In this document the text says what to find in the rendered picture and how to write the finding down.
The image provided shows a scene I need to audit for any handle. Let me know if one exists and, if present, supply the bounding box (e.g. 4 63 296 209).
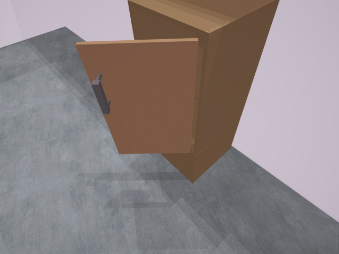
91 74 111 114

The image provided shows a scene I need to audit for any cupboard door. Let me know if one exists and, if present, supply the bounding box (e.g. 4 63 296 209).
75 38 199 154

